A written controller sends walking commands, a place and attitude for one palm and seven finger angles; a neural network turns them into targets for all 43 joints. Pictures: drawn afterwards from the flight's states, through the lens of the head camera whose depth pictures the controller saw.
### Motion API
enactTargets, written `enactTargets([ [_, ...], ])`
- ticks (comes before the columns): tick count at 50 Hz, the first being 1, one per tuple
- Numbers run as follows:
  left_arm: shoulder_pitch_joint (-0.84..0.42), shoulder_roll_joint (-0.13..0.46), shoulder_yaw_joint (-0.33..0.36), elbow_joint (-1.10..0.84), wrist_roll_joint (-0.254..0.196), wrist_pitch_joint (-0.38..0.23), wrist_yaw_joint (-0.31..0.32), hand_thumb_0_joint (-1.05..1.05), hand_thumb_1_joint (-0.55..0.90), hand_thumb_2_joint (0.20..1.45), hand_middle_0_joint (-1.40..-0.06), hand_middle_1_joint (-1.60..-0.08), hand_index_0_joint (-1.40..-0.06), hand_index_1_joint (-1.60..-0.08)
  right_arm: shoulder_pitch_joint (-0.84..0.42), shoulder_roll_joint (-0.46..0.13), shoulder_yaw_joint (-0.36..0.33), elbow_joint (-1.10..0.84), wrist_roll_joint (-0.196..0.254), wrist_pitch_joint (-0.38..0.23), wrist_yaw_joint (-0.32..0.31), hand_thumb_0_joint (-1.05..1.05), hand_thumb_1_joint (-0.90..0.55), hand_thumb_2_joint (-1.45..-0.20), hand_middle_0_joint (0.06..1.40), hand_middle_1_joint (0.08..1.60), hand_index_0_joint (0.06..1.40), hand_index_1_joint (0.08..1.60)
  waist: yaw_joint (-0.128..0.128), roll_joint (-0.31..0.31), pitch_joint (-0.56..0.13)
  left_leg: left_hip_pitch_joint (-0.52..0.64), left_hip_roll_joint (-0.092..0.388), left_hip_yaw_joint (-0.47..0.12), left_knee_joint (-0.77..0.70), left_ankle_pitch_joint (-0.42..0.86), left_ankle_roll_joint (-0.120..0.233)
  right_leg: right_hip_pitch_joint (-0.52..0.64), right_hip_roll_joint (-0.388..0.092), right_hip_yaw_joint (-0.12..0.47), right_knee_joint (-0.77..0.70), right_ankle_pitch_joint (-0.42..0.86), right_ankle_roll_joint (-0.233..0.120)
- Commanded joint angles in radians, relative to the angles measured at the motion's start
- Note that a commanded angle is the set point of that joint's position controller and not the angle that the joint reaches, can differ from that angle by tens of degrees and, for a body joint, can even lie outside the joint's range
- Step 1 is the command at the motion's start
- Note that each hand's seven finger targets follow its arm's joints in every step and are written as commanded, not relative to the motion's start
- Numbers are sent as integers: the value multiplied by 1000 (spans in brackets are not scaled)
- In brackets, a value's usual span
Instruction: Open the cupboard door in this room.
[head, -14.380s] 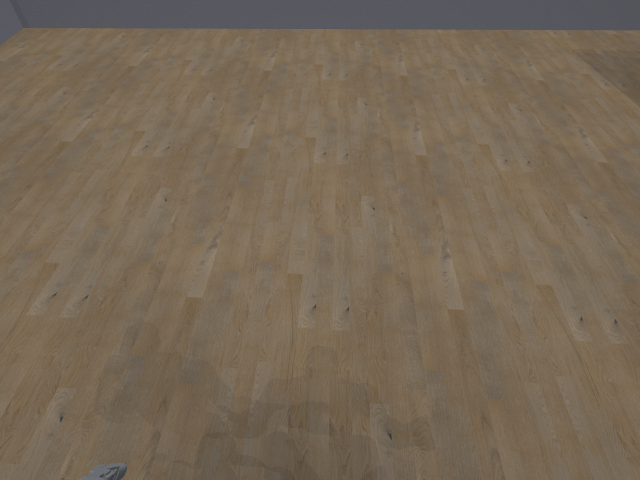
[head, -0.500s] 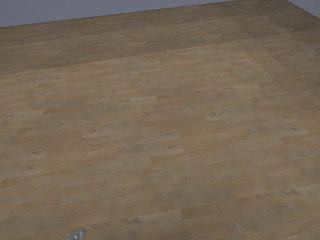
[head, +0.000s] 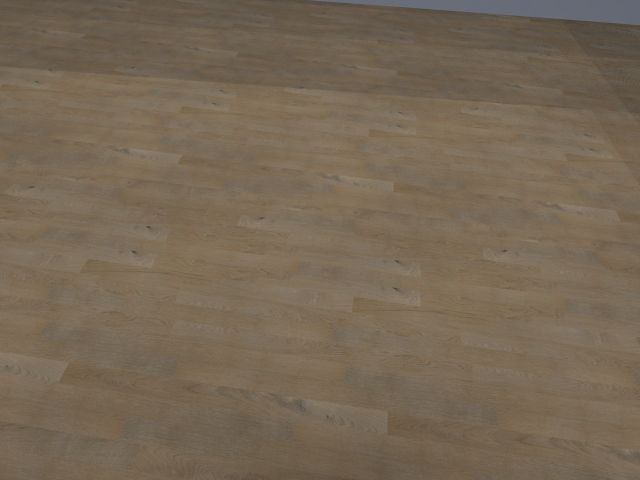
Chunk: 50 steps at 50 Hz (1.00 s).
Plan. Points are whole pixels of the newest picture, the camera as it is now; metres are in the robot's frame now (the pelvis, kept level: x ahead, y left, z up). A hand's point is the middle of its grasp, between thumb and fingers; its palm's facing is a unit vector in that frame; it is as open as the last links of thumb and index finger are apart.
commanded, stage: turn or walk to find it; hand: left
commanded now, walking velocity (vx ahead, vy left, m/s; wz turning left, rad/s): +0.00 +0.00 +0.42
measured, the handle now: out of the picture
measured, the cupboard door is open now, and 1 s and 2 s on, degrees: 0 0 0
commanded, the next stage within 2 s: none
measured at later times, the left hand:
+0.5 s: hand out of the picture +0.07 +0.19 -0.14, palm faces +0.19 -0.94 -0.29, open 7.4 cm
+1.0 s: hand out of the picture -0.13 +0.17 -0.17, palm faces +0.48 -0.84 -0.26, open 7.4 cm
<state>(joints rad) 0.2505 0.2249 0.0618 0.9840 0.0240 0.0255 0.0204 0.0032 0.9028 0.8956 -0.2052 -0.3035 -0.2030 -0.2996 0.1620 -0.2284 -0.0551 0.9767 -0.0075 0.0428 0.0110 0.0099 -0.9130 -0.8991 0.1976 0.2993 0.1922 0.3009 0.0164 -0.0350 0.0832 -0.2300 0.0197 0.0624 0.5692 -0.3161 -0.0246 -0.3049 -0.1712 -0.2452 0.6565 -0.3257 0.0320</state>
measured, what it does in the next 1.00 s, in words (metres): steps on the spot, turning left: right foot, then left foot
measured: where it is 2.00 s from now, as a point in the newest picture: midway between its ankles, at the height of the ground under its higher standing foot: outside the picture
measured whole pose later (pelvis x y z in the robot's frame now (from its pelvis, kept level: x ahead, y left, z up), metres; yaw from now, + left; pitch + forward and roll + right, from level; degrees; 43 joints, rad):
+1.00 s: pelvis -0.06 -0.03 +0.00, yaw +26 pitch -1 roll +0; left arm 0.27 0.24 0.07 1.00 0.02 0.03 0.02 0.00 0.91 0.90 -0.20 -0.30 -0.20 -0.30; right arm 0.14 -0.23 -0.05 0.97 -0.01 0.04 0.01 0.01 -0.91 -0.90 0.20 0.30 0.19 0.30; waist 0.03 -0.03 0.08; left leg -0.23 0.02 0.07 0.57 -0.32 0.00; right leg -0.31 -0.17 -0.27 0.67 -0.35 0.02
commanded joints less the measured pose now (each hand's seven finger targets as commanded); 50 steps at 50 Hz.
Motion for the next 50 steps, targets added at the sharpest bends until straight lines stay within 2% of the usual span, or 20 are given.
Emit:
enactTargets([
  [1,-86,82,11,-117,-5,18,10,0,900,900,-200,-300,-200,-300,137,-230,-52,-28,-14,-30,-22,0,-900,-900,200,300,200,300,-79,340,-123,133,362,-391,-264,521,198,-238,42,195,377,-286,32],
  [3,-103,98,20,-89,-9,13,-3,0,900,900,-200,-300,-200,-300,51,-172,-31,-43,-15,-31,-35,0,-900,-900,200,300,200,300,-43,245,-41,94,271,-304,-250,554,180,-263,47,221,452,-149,35],
  [4,-68,97,19,-74,-9,10,-7,0,900,900,-200,-300,-200,-300,29,-162,-24,-54,-13,-37,-35,0,-900,-900,200,300,200,300,-23,201,-59,128,239,-262,-234,610,170,-260,55,215,466,-108,41],
  [6,-52,99,18,-59,-11,6,-9,0,900,900,-200,-300,-200,-300,35,-156,-24,-57,-8,-44,-36,0,-900,-900,200,300,200,300,-20,175,-80,153,217,-228,-228,667,165,-243,58,214,466,-75,51],
  [16,-128,80,6,-118,-15,6,-1,0,900,900,-200,-300,-200,-300,73,-165,-44,-66,-18,-28,-27,0,-900,-900,200,300,200,300,-52,183,-78,114,213,-350,-219,525,201,-150,101,219,210,-130,51],
  [19,-93,71,7,-119,-21,-5,0,0,900,900,-200,-300,-200,-300,55,-169,-49,-74,-20,-24,-25,0,-900,-900,200,300,200,300,-34,204,-103,62,183,-380,-176,568,185,-30,138,199,31,-90,39],
  [21,-19,86,10,-101,-21,-17,2,0,900,900,-200,-300,-200,-300,38,-161,-52,-79,-12,-23,-23,0,-900,-900,200,300,200,300,1,174,-133,1,144,-371,-112,499,145,114,140,189,-177,70,31],
  [22,21,117,15,-95,-17,-28,7,0,900,900,-200,-300,-200,-300,45,-134,-48,-84,-6,-25,-20,0,-900,-900,200,300,200,300,18,100,-156,-86,98,-341,-47,364,99,245,82,234,-299,168,20],
  [23,42,199,33,-90,-1,-37,16,0,900,900,-200,-300,-200,-300,65,-69,-38,-98,3,-27,-13,0,-900,-900,200,300,200,300,22,-146,-172,-282,-29,-195,127,46,26,384,-149,454,-342,241,-55],
  [24,39,235,39,-106,-3,-35,15,0,900,900,-200,-300,-200,-300,49,-79,-44,-115,-6,-16,-16,0,-900,-900,200,300,200,300,34,-234,-132,-316,-80,-136,337,-267,-2,255,-317,573,-385,271,-172],
  [25,6,207,40,-117,-10,-35,17,0,900,900,-200,-300,-200,-300,34,-108,-52,-102,-16,1,-15,0,-900,-900,200,300,200,300,31,-229,-85,-303,-45,-187,489,-256,5,125,-294,568,-419,168,-200],
  [27,-99,150,25,-143,-9,-29,16,0,900,900,-200,-300,-200,-300,65,-92,-56,-65,-16,14,-4,0,-900,-900,200,300,200,300,-29,-87,-9,-312,-14,-168,634,-131,-1,49,-198,415,-409,92,-164],
  [29,-112,114,14,-149,-9,-37,13,0,900,900,-200,-300,-200,-300,108,-80,-50,-39,-19,19,5,0,-900,-900,200,300,200,300,-41,-113,-17,-305,-6,-133,673,-42,-21,56,-135,300,-395,145,-130],
  [36,5,138,22,-93,-2,-41,15,0,900,900,-200,-300,-200,-300,37,-71,-39,-41,-14,19,5,0,-900,-900,200,300,200,300,8,-117,-48,-295,22,-87,519,-81,-52,181,-172,254,-369,265,-155],
  [43,49,187,37,-53,7,-30,13,0,900,900,-200,-300,-200,-300,-25,-53,-15,-59,1,-1,0,0,-900,-900,200,300,200,300,41,-161,-105,-168,17,-10,221,-172,-30,227,-213,224,-295,430,-192],
  [45,34,195,40,-47,7,-26,11,0,900,900,-200,-300,-200,-300,4,-50,-12,-56,2,-10,-3,0,-900,-900,200,300,200,300,16,-162,-124,-109,7,15,96,-124,-21,224,-208,196,-245,458,-172],
  [47,17,186,41,-44,-4,-18,8,0,900,900,-200,-300,-200,-300,59,-70,-15,-42,-1,-21,-4,0,-900,-900,200,300,200,300,-23,-112,-140,59,13,25,-121,59,-7,125,-180,133,-149,365,-103],
  [48,28,152,35,-55,-12,-10,5,0,900,900,-200,-300,-200,-300,79,-126,-28,-42,-4,-30,-3,0,-900,-900,200,300,200,300,-40,47,-151,189,97,-94,-215,142,29,-23,-114,86,-14,209,-43],
  [49,14,87,19,-90,-15,-4,-3,0,900,900,-200,-300,-200,-300,103,-226,-50,-49,-13,-33,-6,0,-900,-900,200,300,200,300,-58,333,-123,250,344,-403,-269,394,134,-260,18,43,189,-211,31],
  [50,-56,92,8,-114,-4,9,1,0,900,900,-200,-300,-200,-300,132,-256,-56,-40,-13,-23,-14,0,-900,-900,200,300,200,300,-87,282,-105,161,406,-435,-288,440,205,-259,37,132,325,-298,29],
])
